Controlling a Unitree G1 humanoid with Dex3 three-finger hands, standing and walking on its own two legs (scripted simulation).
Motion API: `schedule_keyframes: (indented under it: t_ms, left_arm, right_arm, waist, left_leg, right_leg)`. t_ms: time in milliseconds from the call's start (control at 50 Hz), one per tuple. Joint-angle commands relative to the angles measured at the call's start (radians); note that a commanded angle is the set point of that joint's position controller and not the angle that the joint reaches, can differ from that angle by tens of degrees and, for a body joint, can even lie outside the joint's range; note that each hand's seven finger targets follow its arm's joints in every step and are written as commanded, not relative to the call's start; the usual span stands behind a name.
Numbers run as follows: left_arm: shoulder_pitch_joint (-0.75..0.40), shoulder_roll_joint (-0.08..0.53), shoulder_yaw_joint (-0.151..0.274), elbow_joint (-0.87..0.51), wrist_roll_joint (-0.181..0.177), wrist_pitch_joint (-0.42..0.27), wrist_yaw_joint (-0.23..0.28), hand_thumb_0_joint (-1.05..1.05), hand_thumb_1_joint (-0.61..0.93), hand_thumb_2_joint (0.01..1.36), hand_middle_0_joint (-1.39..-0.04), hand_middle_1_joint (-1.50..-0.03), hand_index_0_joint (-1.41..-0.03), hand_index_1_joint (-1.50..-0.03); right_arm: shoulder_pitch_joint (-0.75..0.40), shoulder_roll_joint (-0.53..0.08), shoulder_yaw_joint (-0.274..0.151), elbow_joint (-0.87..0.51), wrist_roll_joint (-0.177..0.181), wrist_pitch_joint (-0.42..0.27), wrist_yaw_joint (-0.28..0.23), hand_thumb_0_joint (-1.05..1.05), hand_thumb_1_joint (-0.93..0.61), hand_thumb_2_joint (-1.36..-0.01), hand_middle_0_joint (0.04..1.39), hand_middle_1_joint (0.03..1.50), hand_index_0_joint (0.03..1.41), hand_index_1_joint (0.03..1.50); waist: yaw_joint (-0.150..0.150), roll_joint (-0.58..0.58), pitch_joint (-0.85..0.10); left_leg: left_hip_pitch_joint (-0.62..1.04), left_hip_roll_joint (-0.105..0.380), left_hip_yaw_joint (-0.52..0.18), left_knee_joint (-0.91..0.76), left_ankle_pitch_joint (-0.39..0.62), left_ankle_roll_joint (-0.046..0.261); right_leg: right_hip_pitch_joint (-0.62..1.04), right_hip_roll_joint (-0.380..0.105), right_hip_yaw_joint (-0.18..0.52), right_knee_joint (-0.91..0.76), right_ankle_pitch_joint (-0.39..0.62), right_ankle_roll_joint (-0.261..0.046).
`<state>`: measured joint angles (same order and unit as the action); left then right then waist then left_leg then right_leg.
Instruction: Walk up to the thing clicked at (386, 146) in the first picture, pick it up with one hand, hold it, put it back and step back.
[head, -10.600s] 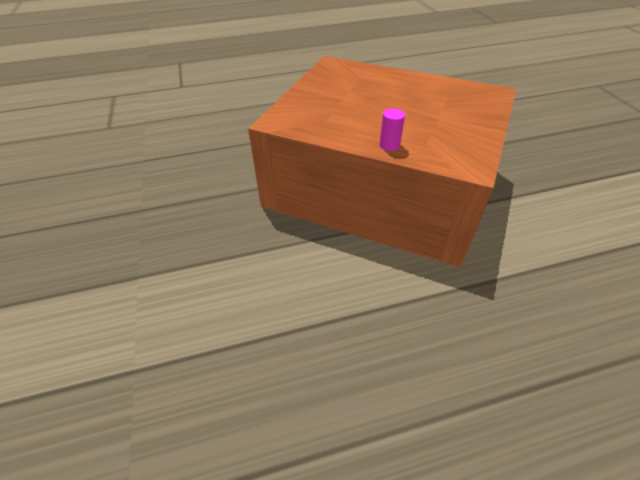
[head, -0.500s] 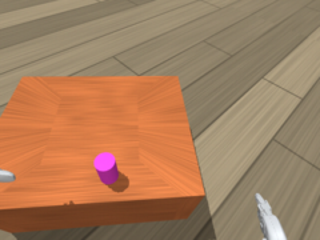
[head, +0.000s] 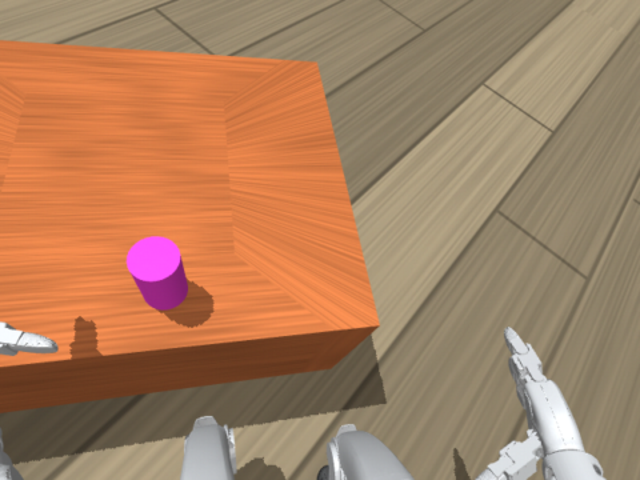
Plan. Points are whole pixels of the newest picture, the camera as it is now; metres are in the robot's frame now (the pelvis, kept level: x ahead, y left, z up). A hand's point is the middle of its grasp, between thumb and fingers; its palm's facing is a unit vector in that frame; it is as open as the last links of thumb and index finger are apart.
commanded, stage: approach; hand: left
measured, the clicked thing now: (160, 275) +0.46 +0.20 -0.19
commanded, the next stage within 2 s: close in in 0.18 s
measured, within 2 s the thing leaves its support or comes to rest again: neither
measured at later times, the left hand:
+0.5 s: hand (124, 318) +0.39 +0.25 -0.20, palm faces +0.17 -0.98 +0.06, open 17.4 cm
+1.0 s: hand (154, 306) +0.40 +0.20 -0.18, palm faces +0.19 -0.98 +0.03, open 17.6 cm
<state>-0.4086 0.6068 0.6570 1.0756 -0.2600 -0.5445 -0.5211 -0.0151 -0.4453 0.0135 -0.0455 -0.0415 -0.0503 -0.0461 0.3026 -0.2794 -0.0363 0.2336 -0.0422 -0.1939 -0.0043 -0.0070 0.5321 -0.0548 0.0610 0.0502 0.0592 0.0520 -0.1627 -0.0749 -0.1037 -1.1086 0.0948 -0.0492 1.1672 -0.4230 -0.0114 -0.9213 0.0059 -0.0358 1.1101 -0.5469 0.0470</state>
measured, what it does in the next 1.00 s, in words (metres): lowers itself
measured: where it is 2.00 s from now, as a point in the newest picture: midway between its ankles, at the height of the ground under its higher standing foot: outside the picture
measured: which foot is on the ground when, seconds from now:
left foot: down 0.00-1.00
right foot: down 0.00-1.00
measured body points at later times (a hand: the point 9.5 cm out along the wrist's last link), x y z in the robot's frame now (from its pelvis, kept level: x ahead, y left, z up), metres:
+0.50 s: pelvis -0.02 -0.01 -0.12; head +0.16 +0.10 +0.28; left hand +0.38 +0.30 -0.20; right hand +0.15 -0.26 -0.02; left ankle +0.06 +0.12 -0.64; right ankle -0.01 -0.16 -0.64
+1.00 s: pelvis -0.02 -0.01 -0.11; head +0.15 +0.07 +0.30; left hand +0.39 +0.25 -0.18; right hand +0.15 -0.26 -0.01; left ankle +0.06 +0.12 -0.64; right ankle -0.01 -0.16 -0.64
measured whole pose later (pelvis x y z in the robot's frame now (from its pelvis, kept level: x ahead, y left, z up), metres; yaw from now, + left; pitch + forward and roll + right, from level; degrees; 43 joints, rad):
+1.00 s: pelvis -0.02 -0.01 -0.11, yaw -3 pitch +30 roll -6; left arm -0.39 0.40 0.51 0.92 -0.09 -0.71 -0.09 -0.02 -0.61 0.04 -0.07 -0.07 -0.09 -0.07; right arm 0.50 -0.29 -0.11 -0.39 -0.06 -0.04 0.12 -0.01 0.51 -0.06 0.06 0.05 0.06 0.05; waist -0.29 -0.05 -0.19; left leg -1.61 0.10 -0.10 1.62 -0.55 -0.02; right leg -1.41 0.02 -0.04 1.60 -0.72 0.04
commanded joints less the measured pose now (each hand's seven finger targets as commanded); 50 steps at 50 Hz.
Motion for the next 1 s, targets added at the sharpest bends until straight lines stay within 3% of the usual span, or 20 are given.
schedule_keyframes:
  t_ms: [0, 20, 60, 80, 160, 180, 220, 300, 340, 400, 420, 440, 500, 580, 640, 780, 820, 860, 900, 980]
  left_arm:
    - [-0.268, 0.341, 0.064, -0.173, -0.001, -0.135, 0.03, 0.0, -0.475, 0.025, -0.062, -0.055, -0.053, -0.061]
    - [-0.289, 0.336, 0.065, -0.219, 0.002, -0.146, 0.036, 0.0, -0.478, 0.017, -0.063, -0.049, -0.054, -0.055]
    - [-0.27, 0.327, 0.052, -0.15, 0.018, -0.145, 0.048, 0.0, -0.474, 0.034, -0.063, -0.052, -0.05, -0.063]
    - [-0.275, 0.364, 0.075, -0.177, 0.03, -0.152, 0.056, 0.0, -0.478, 0.029, -0.063, -0.047, -0.049, -0.058]
    - [-0.186, 0.224, 0.028, -0.096, 0.029, -0.158, 0.068, 0.0, -0.511, 0.031, -0.061, -0.056, -0.053, -0.062]
    - [-0.167, 0.224, 0.038, -0.105, 0.027, -0.163, 0.079, 0.0, -0.532, 0.033, -0.059, -0.062, -0.054, -0.067]
    - [-0.201, 0.231, 0.042, -0.171, 0.034, -0.187, 0.098, 0.0, -0.544, 0.041, -0.057, -0.068, -0.054, -0.072]
    - [-0.197, 0.204, 0.047, -0.238, 0.043, -0.227, 0.14, 0.0, -0.51, 0.02, -0.043, -0.058, -0.054, -0.048]
    - [-0.215, 0.205, 0.058, -0.301, 0.049, -0.24, 0.166, 0.0, -0.514, 0.026, -0.046, -0.063, -0.058, -0.053]
    - [-0.229, 0.188, 0.026, -0.363, 0.076, -0.25, 0.207, 0.0, -0.542, 0.024, -0.056, -0.07, -0.067, -0.06]
    - [-0.261, 0.216, 0.023, -0.435, 0.088, -0.255, 0.223, 0.0, -0.543, 0.022, -0.059, -0.076, -0.072, -0.064]
    - [-0.244, 0.195, 0.01, -0.424, 0.096, -0.248, 0.237, 0.0, -0.557, 0.017, -0.063, -0.073, -0.076, -0.062]
    - [-0.236, 0.14, -0.03, -0.443, 0.11, -0.219, 0.27, 0.0, -0.592, 0.007, -0.071, -0.076, -0.086, -0.063]
    - [-0.142, 0.076, -0.047, -0.373, 0.113, -0.18, 0.31, 0.0, -0.604, 0.009, -0.068, -0.076, -0.087, -0.061]
    - [-0.124, 0.001, -0.081, -0.342, 0.107, -0.17, 0.338, 0.0, -0.602, 0.021, -0.064, -0.078, -0.082, -0.064]
    - [-0.168, -0.016, -0.101, -0.327, 0.13, -0.214, 0.394, 0.0, -0.611, 0.046, -0.059, -0.079, -0.075, -0.069]
    - [-0.192, -0.023, -0.113, -0.342, 0.14, -0.23, 0.404, 0.0, -0.61, 0.056, -0.065, -0.083, -0.081, -0.073]
    - [-0.185, -0.004, -0.109, -0.344, 0.153, -0.235, 0.419, 0.0, -0.611, 0.054, -0.069, -0.081, -0.084, -0.072]
    - [-0.221, -0.032, -0.14, -0.347, 0.159, -0.239, 0.424, 0.0, -0.611, 0.056, -0.072, -0.081, -0.085, -0.074]
    - [-0.215, -0.028, -0.14, -0.363, 0.183, -0.242, 0.45, 0.0, -0.611, 0.057, -0.075, -0.076, -0.084, -0.073]
  right_arm:
    - [0.064, -0.178, -0.105, -0.25, -0.008, -0.05, -0.003, 0.0, 0.512, -0.057, 0.049, 0.05, 0.049, 0.05]
    - [0.063, -0.201, -0.136, -0.266, -0.014, -0.051, -0.003, 0.0, 0.514, -0.056, 0.049, 0.05, 0.049, 0.05]
    - [0.071, -0.196, -0.125, -0.286, -0.019, -0.048, 0.005, 0.0, 0.511, -0.058, 0.049, 0.05, 0.049, 0.05]
    - [0.067, -0.215, -0.145, -0.333, -0.019, -0.05, 0.005, 0.0, 0.509, -0.058, 0.049, 0.05, 0.049, 0.05]
    - [0.114, -0.208, -0.159, -0.402, -0.023, -0.054, 0.022, 0.0, 0.51, -0.057, 0.049, 0.05, 0.049, 0.05]
    - [0.123, -0.214, -0.167, -0.432, -0.02, -0.056, 0.027, 0.0, 0.511, -0.056, 0.049, 0.05, 0.049, 0.05]
    - [0.146, -0.219, -0.184, -0.488, -0.02, -0.058, 0.033, 0.0, 0.509, -0.057, 0.049, 0.05, 0.049, 0.05]
    - [0.182, -0.234, -0.233, -0.554, -0.016, -0.051, 0.048, 0.0, 0.53, -0.05, 0.049, 0.05, 0.049, 0.05]
    - [0.213, -0.221, -0.233, -0.575, -0.017, -0.04, 0.058, 0.0, 0.53, -0.049, 0.049, 0.05, 0.049, 0.05]
    - [0.22, -0.225, -0.247, -0.65, -0.02, -0.022, 0.065, 0.0, 0.521, -0.052, 0.049, 0.05, 0.049, 0.05]
    - [0.235, -0.212, -0.237, -0.639, -0.023, -0.011, 0.067, 0.0, 0.521, -0.051, 0.049, 0.05, 0.049, 0.05]
    - [0.247, -0.217, -0.248, -0.643, -0.024, -0.001, 0.067, 0.0, 0.514, -0.053, 0.049, 0.05, 0.049, 0.05]
    - [0.243, -0.205, -0.237, -0.667, -0.021, 0.029, 0.069, 0.0, 0.51, -0.054, 0.049, 0.05, 0.049, 0.05]
    - [0.232, -0.206, -0.235, -0.713, -0.013, 0.059, 0.07, 0.0, 0.517, -0.052, 0.05, 0.05, 0.049, 0.05]
    - [0.228, -0.189, -0.224, -0.724, -0.008, 0.072, 0.072, 0.0, 0.522, -0.051, 0.05, 0.05, 0.049, 0.05]
    - [0.25, -0.194, -0.232, -0.803, -0.004, 0.082, 0.076, 0.0, 0.523, -0.052, 0.049, 0.05, 0.049, 0.05]
    - [0.282, -0.172, -0.207, -0.789, -0.01, 0.093, 0.083, 0.0, 0.524, -0.052, 0.05, 0.05, 0.049, 0.05]
    - [0.291, -0.182, -0.229, -0.801, -0.008, 0.101, 0.087, 0.0, 0.519, -0.053, 0.049, 0.05, 0.049, 0.05]
    - [0.293, -0.176, -0.223, -0.794, -0.014, 0.106, 0.09, 0.0, 0.514, -0.054, 0.049, 0.05, 0.049, 0.05]
    - [0.261, -0.182, -0.23, -0.806, -0.018, 0.12, 0.099, 0.0, 0.513, -0.055, 0.049, 0.05, 0.049, 0.05]
  waist:
    - [0.0, 0.338, -0.442]
    - [-0.008, 0.357, -0.461]
    - [-0.012, 0.373, -0.457]
    - [-0.01, 0.363, -0.486]
    - [-0.042, 0.369, -0.497]
    - [-0.034, 0.355, -0.512]
    - [-0.057, 0.354, -0.552]
    - [-0.07, 0.386, -0.571]
    - [-0.069, 0.411, -0.598]
    - [-0.082, 0.446, -0.629]
    - [-0.068, 0.485, -0.621]
    - [-0.08, 0.493, -0.629]
    - [-0.067, 0.516, -0.606]
    - [-0.059, 0.43, -0.526]
    - [-0.074, 0.36, -0.489]
    - [-0.105, 0.246, -0.537]
    - [-0.102, 0.279, -0.553]
    - [-0.098, 0.285, -0.571]
    - [-0.113, 0.311, -0.56]
    - [-0.087, 0.359, -0.558]
  left_leg:
    - [0.462, -0.032, -0.02, -0.042, 0.192, 0.005]
    - [0.468, -0.026, -0.028, -0.031, 0.185, 0.001]
    - [0.393, -0.028, -0.031, 0.009, 0.162, 0.002]
    - [0.374, -0.028, -0.035, 0.032, 0.153, 0.002]
    - [0.314, -0.023, -0.045, 0.109, 0.173, 0.002]
    - [0.298, -0.023, -0.048, 0.127, 0.19, 0.004]
    - [0.248, -0.025, -0.047, 0.179, 0.194, 0.012]
    - [0.218, -0.022, -0.058, 0.219, 0.171, 0.006]
    - [0.221, -0.022, -0.064, 0.233, 0.162, 0.004]
    - [0.22, -0.023, -0.059, 0.252, 0.114, 0.004]
    - [0.202, -0.026, -0.049, 0.251, 0.067, 0.0]
    - [0.215, -0.026, -0.053, 0.254, 0.068, 0.001]
    - [0.223, -0.025, -0.061, 0.232, 0.034, -0.006]
    - [0.145, -0.028, -0.055, 0.23, -0.005, 0.0]
    - [0.092, -0.032, -0.052, 0.242, 0.012, 0.011]
    - [0.044, -0.035, -0.042, 0.275, 0.065, 0.028]
    - [0.062, -0.037, -0.04, 0.276, 0.083, 0.025]
    - [0.077, -0.038, -0.034, 0.281, 0.113, 0.027]
    - [0.082, -0.038, -0.031, 0.283, 0.105, 0.025]
    - [0.129, -0.034, -0.039, 0.247, 0.073, 0.012]
  right_leg:
    - [-0.169, 0.035, -0.023, -0.03, 0.185, -0.07]
    - [-0.206, 0.038, -0.029, -0.004, 0.174, -0.074]
    - [-0.252, 0.038, -0.031, 0.033, 0.152, -0.078]
    - [-0.262, 0.042, -0.033, 0.057, 0.147, -0.081]
    - [-0.365, 0.051, -0.051, 0.14, 0.138, -0.088]
    - [-0.373, 0.054, -0.057, 0.162, 0.148, -0.09]
    - [-0.387, 0.054, -0.051, 0.2, 0.166, -0.089]
    - [-0.444, 0.058, -0.054, 0.266, 0.144, -0.091]
    - [-0.47, 0.058, -0.056, 0.293, 0.133, -0.09]
    - [-0.471, 0.053, -0.031, 0.298, 0.103, -0.086]
    - [-0.473, 0.049, -0.016, 0.297, 0.072, -0.084]
    - [-0.481, 0.05, -0.014, 0.297, 0.071, -0.083]
    - [-0.511, 0.048, -0.025, 0.306, 0.038, -0.087]
    - [-0.503, 0.048, -0.024, 0.287, 0.019, -0.081]
    - [-0.481, 0.048, -0.026, 0.28, 0.044, -0.073]
    - [-0.404, 0.053, -0.005, 0.274, 0.114, -0.06]
    - [-0.4, 0.051, -0.003, 0.278, 0.128, -0.06]
    - [-0.382, 0.051, 0.004, 0.276, 0.158, -0.059]
    - [-0.391, 0.049, 0.011, 0.27, 0.153, -0.057]
    - [-0.418, 0.052, -0.008, 0.28, 0.11, -0.069]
